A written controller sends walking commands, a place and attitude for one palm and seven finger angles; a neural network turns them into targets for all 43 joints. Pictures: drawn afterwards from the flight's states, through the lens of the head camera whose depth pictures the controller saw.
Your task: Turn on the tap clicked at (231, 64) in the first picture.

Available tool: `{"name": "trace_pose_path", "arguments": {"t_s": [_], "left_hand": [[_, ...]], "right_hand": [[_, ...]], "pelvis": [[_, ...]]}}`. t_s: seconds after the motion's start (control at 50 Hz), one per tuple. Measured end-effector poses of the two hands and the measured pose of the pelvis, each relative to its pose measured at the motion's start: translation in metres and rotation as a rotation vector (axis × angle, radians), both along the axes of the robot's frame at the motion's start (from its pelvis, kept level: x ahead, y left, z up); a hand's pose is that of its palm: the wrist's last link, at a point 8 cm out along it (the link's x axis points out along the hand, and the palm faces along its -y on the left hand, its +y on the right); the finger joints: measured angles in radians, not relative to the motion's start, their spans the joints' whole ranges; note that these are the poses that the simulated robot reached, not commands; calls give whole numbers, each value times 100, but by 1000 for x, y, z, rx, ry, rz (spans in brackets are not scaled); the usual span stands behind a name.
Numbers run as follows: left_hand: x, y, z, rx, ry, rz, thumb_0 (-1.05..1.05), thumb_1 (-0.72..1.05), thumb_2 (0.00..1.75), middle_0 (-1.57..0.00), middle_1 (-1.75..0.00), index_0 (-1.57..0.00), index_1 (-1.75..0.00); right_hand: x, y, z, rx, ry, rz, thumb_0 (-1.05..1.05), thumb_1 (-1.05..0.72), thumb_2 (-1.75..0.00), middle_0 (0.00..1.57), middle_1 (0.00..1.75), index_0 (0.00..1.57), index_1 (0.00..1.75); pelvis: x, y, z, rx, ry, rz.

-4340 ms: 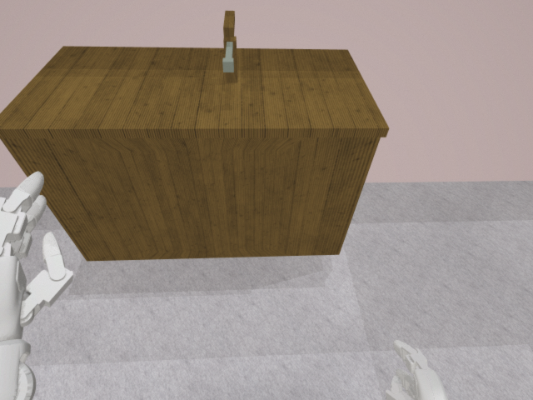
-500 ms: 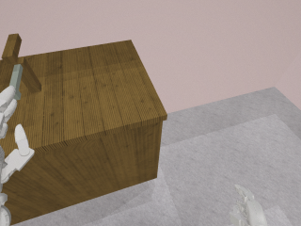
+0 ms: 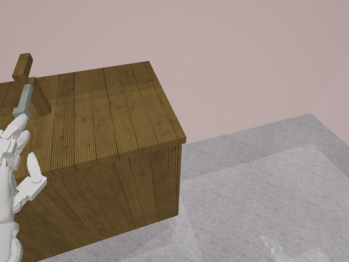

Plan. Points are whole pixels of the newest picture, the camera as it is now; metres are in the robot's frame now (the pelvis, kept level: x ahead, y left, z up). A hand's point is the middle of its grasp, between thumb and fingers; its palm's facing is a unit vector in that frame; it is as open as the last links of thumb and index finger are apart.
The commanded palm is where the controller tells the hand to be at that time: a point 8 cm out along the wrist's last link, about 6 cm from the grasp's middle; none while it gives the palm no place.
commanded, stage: come to a stop and stand still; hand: left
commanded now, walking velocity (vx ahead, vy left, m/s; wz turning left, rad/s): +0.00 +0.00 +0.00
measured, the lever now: (21, 113) +0.44 +0.45 +0.09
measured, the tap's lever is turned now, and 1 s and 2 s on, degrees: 0 0 0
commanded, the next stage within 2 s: look again from close up in 0.32 s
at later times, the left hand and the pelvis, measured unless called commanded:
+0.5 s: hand (9, 168) +0.21 +0.28 +0.19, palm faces +0.46 -0.77 -0.43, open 7.4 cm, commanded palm +0.13 +0.29 +0.18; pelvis -0.03 +0.01 +0.00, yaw +0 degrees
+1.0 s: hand (11, 154) +0.25 +0.32 +0.17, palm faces +0.37 -0.86 -0.36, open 7.4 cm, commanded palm +0.19 +0.35 +0.18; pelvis +0.03 +0.07 +0.00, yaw -1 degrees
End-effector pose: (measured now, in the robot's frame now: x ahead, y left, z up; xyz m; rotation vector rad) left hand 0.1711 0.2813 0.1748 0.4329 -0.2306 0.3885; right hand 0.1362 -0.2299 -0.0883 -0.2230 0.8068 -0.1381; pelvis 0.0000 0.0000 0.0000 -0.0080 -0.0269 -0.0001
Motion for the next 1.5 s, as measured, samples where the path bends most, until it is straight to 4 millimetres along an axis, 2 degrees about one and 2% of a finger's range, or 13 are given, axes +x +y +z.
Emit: {"name": "trace_pose_path", "arguments": {"t_s": [0.22,0.42,0.48,0.54,0.58,0.66,0.74,0.86,0.96,1.12,1.3,1.38,1.5], "left_hand": [[-13,-11,1,12,5,-48,1,89,90,-21,-30,-21,-30],[-20,3,-2,2,22,-12,1,89,90,-21,-30,-21,-30],[-6,29,23,148,-70,-6,2,88,90,-22,-30,-22,-30],[4,51,34,115,-149,27,2,88,90,-22,-30,-22,-30],[6,50,30,84,-140,-4,1,89,90,-21,-30,-21,-30],[8,39,4,33,-36,-119,1,89,90,-21,-30,-21,-30],[15,52,-14,28,22,-140,1,89,90,-21,-30,-21,-30],[30,79,-1,42,-78,-73,2,88,90,-22,-30,-22,-30],[40,79,6,44,-126,-87,2,89,90,-21,-30,-21,-30],[60,85,-2,54,-66,-83,1,89,90,-21,-30,-21,-30],[73,82,-2,65,-100,-86,2,89,90,-21,-30,-21,-30],[74,82,-1,73,-107,-94,1,89,90,-21,-30,-21,-30],[83,73,7,109,-66,-104,1,89,90,-21,-30,-21,-30]], "right_hand": [[-15,-16,14,-24,-68,-31,2,-90,-90,20,30,20,30],[-20,1,10,-8,-42,-10,2,-90,-90,20,30,20,30],[-20,10,8,-8,-23,50,2,-90,-90,20,30,20,30],[-18,19,8,21,-34,64,2,-90,-90,20,30,20,30],[-16,25,11,33,-59,51,2,-90,-90,20,30,20,30],[-12,38,19,23,-86,20,2,-90,-90,20,30,20,30],[-4,53,25,-4,-78,31,2,-90,-90,20,30,20,30],[24,75,27,-13,-80,109,2,-90,-90,20,30,20,30],[53,85,29,-6,-112,127,2,-90,-90,20,30,20,30],[83,89,23,9,-127,99,2,-90,-90,20,30,20,30],[86,80,8,6,-77,61,2,-90,-90,20,30,20,30],[82,76,3,3,-60,30,2,-90,-90,20,30,20,30],[70,76,-2,43,-51,13,2,-90,-90,20,30,20,30]], "pelvis": [[-17,-2,2,-9,7,-11],[-20,5,4,-11,5,-5],[-28,4,2,-19,10,9],[-30,13,1,-21,11,-10],[-28,22,2,-19,13,-27],[-17,41,4,-14,22,-43],[-7,52,5,-4,24,-35],[7,62,3,-9,30,-13],[24,71,0,-18,42,-9],[45,77,-7,-23,39,-11],[58,78,-17,-31,41,-2],[59,80,-21,-19,31,-13],[64,77,-15,-12,15,-15]]}}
